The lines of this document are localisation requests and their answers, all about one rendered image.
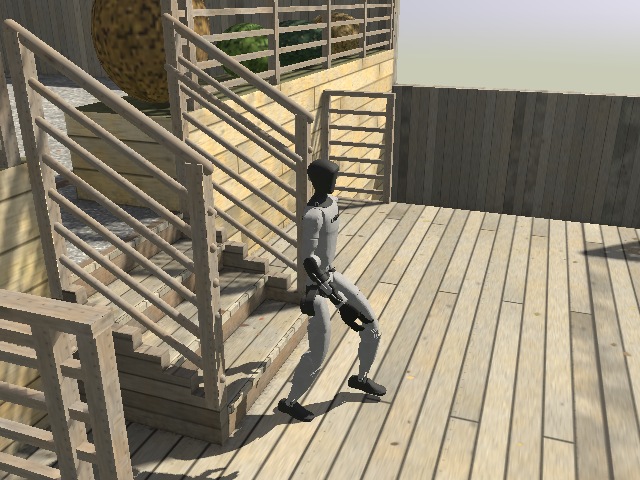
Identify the robot right forearm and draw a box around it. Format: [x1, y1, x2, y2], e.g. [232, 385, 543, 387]
[303, 257, 348, 308]

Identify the robot right hand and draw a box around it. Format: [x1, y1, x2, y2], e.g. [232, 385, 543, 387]
[338, 301, 374, 332]

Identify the robot right thigh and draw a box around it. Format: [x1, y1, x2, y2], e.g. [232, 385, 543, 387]
[300, 288, 331, 372]

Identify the right robot shin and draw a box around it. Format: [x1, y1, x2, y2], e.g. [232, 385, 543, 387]
[285, 356, 322, 407]

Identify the robot right upper arm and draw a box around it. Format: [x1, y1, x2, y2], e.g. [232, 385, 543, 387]
[302, 208, 323, 269]

